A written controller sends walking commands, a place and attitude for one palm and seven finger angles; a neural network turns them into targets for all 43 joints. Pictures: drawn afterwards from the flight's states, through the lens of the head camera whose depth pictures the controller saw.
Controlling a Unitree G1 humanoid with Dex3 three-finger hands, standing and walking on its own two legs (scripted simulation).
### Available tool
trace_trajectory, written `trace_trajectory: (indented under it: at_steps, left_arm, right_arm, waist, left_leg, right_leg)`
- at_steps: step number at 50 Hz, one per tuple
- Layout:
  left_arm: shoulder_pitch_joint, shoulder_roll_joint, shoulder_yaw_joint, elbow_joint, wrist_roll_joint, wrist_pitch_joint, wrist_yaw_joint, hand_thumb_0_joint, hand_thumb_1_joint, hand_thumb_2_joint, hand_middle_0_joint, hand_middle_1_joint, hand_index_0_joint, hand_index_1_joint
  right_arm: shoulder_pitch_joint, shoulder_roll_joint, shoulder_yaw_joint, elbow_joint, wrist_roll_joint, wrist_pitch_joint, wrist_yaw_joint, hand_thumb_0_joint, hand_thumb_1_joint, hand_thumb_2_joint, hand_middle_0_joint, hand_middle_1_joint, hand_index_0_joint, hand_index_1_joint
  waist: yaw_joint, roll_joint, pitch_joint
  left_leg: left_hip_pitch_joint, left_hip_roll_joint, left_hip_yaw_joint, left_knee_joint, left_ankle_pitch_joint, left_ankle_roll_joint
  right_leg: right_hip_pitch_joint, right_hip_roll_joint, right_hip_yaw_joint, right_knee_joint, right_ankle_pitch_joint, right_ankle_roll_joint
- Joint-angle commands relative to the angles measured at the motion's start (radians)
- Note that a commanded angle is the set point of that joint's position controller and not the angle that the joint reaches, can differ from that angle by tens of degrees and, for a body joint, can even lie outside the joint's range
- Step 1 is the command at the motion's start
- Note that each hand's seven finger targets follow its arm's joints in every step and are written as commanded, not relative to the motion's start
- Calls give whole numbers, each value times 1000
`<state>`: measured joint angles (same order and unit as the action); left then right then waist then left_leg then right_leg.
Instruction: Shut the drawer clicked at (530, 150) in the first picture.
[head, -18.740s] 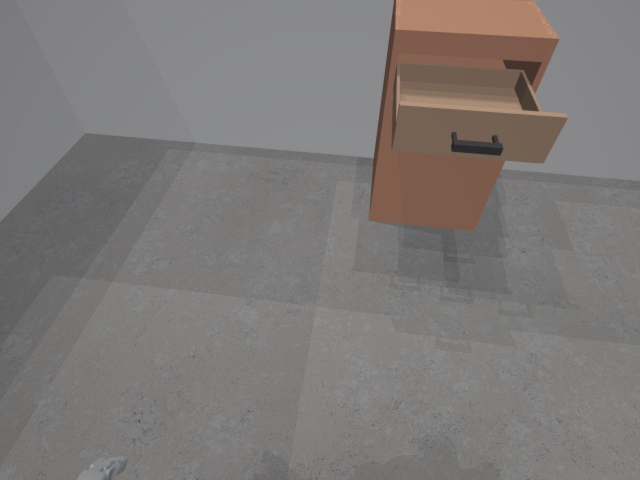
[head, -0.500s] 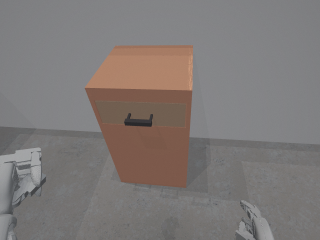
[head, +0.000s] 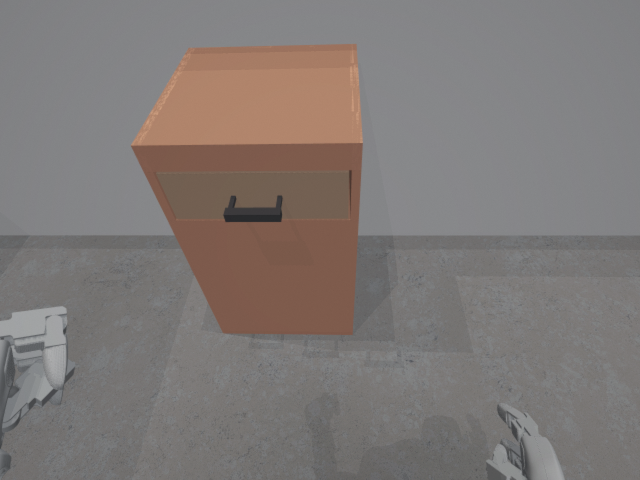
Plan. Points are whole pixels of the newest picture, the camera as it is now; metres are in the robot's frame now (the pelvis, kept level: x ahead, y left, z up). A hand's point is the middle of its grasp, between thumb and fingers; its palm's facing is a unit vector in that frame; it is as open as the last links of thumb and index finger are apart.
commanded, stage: step back with the hand held close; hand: left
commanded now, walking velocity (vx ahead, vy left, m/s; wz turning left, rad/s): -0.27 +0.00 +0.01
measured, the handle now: (254, 207) +0.66 +0.19 -0.11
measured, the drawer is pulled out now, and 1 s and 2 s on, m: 0.00 0.00 0.00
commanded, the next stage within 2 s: stop stepping back and stand still in 1.20 s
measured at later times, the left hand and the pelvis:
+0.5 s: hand (10, 447) +0.12 +0.24 +0.16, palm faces +0.37 -0.81 -0.45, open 3.2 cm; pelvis -0.06 +0.01 -0.01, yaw +0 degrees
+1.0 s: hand out of the picture +0.05 +0.25 +0.16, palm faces +0.37 -0.80 -0.47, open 3.2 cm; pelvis -0.13 +0.01 -0.02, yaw +3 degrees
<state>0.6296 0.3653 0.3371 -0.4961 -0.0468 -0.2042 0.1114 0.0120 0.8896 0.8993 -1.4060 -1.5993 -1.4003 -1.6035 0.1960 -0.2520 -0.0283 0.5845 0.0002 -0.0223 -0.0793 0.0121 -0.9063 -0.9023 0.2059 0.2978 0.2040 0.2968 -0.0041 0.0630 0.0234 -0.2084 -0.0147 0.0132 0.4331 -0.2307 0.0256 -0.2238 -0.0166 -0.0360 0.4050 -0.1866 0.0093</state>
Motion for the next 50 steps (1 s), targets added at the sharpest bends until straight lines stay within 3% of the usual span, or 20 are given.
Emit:
trace_trajectory:
  at_steps: [1, 7, 14, 20, 23, 25, 28, 30, 32, 34, 37, 38, 40, 42, 44, 45, 47, 48, 49, 50]
  left_arm:
    - [17, 170, 153, -208, -11, -65, 34, 0, 900, 900, -1400, -1600, -1400, -1600]
    - [2, 165, 140, -229, 5, -71, 40, 0, 900, 900, -1400, -1600, -1400, -1600]
    - [-24, 166, 160, -252, 31, -84, 45, 0, 900, 900, -1400, -1600, -1400, -1600]
    - [-40, 166, 147, -266, 23, -102, 52, 0, 900, 900, -1400, -1600, -1400, -1600]
    - [-52, 183, 149, -285, 18, -117, 66, 0, 900, 900, -1400, -1600, -1400, -1600]
    - [-38, 177, 148, -281, 20, -124, 71, 0, 900, 900, -1400, -1600, -1400, -1600]
    - [-33, 177, 167, -290, 44, -131, 67, 0, 900, 900, -1400, -1600, -1400, -1600]
    - [-16, 195, 193, -292, 53, -132, 62, 0, 900, 900, -1400, -1600, -1400, -1600]
    - [5, 193, 205, -278, 55, -143, 51, 0, 900, 900, -1400, -1600, -1400, -1600]
    - [23, 188, 197, -301, 38, -150, 42, 0, 900, 900, -1400, -1600, -1400, -1600]
    - [16, 205, 194, -338, 20, -161, 37, 0, 900, 900, -1400, -1600, -1400, -1600]
    - [19, 212, 196, -338, 17, -155, 37, 0, 900, 900, -1400, -1600, -1400, -1600]
    - [33, 219, 205, -321, 13, -155, 36, 0, 900, 900, -1400, -1600, -1400, -1600]
    - [15, 237, 214, -305, 9, -159, 44, 0, 900, 900, -1400, -1600, -1400, -1600]
    - [4, 237, 217, -273, 1, -150, 61, 0, 900, 900, -1400, -1600, -1400, -1600]
    - [-4, 228, 209, -258, 1, -143, 65, 0, 900, 900, -1400, -1600, -1400, -1600]
    - [-17, 212, 188, -250, 7, -145, 65, 0, 900, 900, -1400, -1600, -1400, -1600]
    - [-28, 206, 175, -277, 9, -148, 63, 0, 900, 900, -1400, -1600, -1400, -1600]
    - [-28, 213, 184, -283, 16, -156, 61, 0, 900, 900, -1400, -1600, -1400, -1600]
    - [-8, 218, 202, -272, 28, -169, 52, 0, 900, 900, -1400, -1600, -1400, -1600]
  right_arm:
    - [-110, -85, -34, -180, 6, -40, -9, 0, -900, -900, 200, 300, 200, 300]
    - [-105, -95, -36, -186, 5, -45, -13, 0, -900, -900, 200, 300, 200, 300]
    - [-100, -101, -33, -204, 5, -68, -16, 0, -900, -900, 200, 300, 200, 300]
    - [-70, -95, -37, -184, -4, -80, -8, 0, -900, -900, 200, 300, 200, 300]
    - [-66, -97, -36, -168, -9, -81, -12, 0, -900, -900, 200, 300, 200, 300]
    - [-73, -100, -32, -169, -6, -83, -15, 0, -900, -900, 200, 300, 200, 300]
    - [-104, -117, -34, -186, -2, -95, -23, 0, -900, -900, 200, 300, 200, 300]
    - [-102, -103, -40, -193, -4, -102, -25, 0, -900, -900, 200, 300, 200, 300]
    - [-96, -110, -48, -188, -6, -115, -16, 0, -900, -900, 200, 300, 200, 300]
    - [-78, -106, -45, -172, -7, -122, -10, 0, -900, -900, 200, 300, 200, 300]
    - [-67, -102, -45, -142, -13, -125, -5, 0, -900, -900, 200, 300, 200, 300]
    - [-71, -97, -49, -139, -11, -125, -3, 0, -900, -900, 200, 300, 200, 300]
    - [-80, -92, -55, -148, -6, -109, 1, 0, -900, -900, 200, 300, 200, 300]
    - [-74, -84, -61, -144, -1, -91, 3, 0, -900, -900, 200, 300, 200, 300]
    - [-75, -63, -61, -124, -6, -70, 5, 0, -900, -900, 200, 300, 200, 300]
    - [-78, -58, -59, -122, -5, -60, 6, 0, -900, -900, 200, 300, 200, 300]
    - [-87, -60, -51, -122, -5, -53, 0, 0, -900, -900, 200, 300, 200, 300]
    - [-101, -74, -48, -132, -7, -59, -6, 0, -900, -900, 200, 300, 200, 300]
    - [-105, -96, -48, -136, -7, -69, -13, 0, -900, -900, 200, 300, 200, 300]
    - [-108, -109, -51, -145, -4, -86, -15, 0, -900, -900, 200, 300, 200, 300]
  waist:
    - [14, -51, -179]
    - [9, 0, -143]
    - [5, 7, -88]
    - [-12, -100, -74]
    - [-19, -77, -74]
    - [-19, -21, -64]
    - [-6, 150, -71]
    - [7, 107, -108]
    - [7, 81, -90]
    - [-1, 16, -128]
    - [-8, 29, -253]
    - [-9, -24, -276]
    - [-17, -62, -239]
    - [-25, -146, -176]
    - [-27, -206, -144]
    - [-31, -215, -137]
    - [-35, -172, -86]
    - [-34, -71, -61]
    - [-30, 50, -58]
    - [-24, 192, -128]
  left_leg:
    - [-44, 70, -57, -50, 328, 9]
    - [-169, 96, -88, -102, 173, 31]
    - [-469, 117, -129, -149, -264, 71]
    - [-283, 40, -76, 31, -230, 31]
    - [-178, 37, -81, 62, -202, 14]
    - [-231, 73, -124, -28, -239, 28]
    - [-557, 201, -278, -275, -429, 95]
    - [-566, 213, -265, -214, -307, 110]
    - [-626, 199, -250, -182, -328, 118]
    - [-479, 147, -196, -96, -124, 87]
    - [-239, 113, -119, -4, 180, 53]
    - [-193, 106, -107, 24, 177, 42]
    - [-205, 77, -82, 66, 21, 34]
    - [-166, 6, -45, 197, -134, 2]
    - [-77, -16, -43, 349, -101, -27]
    - [-61, -13, -45, 367, -84, -26]
    - [-37, 20, -76, 198, -82, -8]
    - [-94, 59, -124, 33, -69, 10]
    - [-205, 137, -205, -104, -47, 44]
    - [-406, 263, -329, -268, -295, 96]
  right_leg:
    - [138, -31, 34, 21, 307, 1]
    - [154, -4, 36, 77, 209, 11]
    - [261, 6, 80, 157, 116, 10]
    - [-15, -69, 169, -59, -154, -30]
    - [-143, -83, 145, -106, -265, -40]
    - [-99, -36, 97, -53, -246, -18]
    - [226, 78, 44, 260, -33, 16]
    - [270, 86, 68, 320, 111, 16]
    - [302, 92, 94, 307, 107, 13]
    - [218, 64, 121, 224, 239, 1]
    - [119, 25, 139, 179, 375, 3]
    - [93, 16, 148, 158, 340, 3]
    - [28, -25, 199, 75, 231, -13]
    - [-145, -113, 290, -82, -25, -64]
    - [-309, -207, 323, -173, -148, -127]
    - [-332, -211, 298, -169, -125, -131]
    - [-349, -151, 220, -115, -123, -91]
    - [-294, -69, 162, -43, -124, -56]
    - [-172, 35, 101, 83, -70, -15]
    - [73, 111, 49, 323, -71, 12]
